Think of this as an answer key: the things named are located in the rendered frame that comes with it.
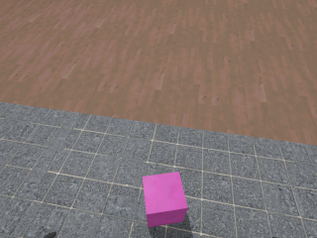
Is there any carton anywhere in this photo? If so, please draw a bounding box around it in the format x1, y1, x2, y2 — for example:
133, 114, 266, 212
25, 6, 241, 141
142, 172, 188, 228

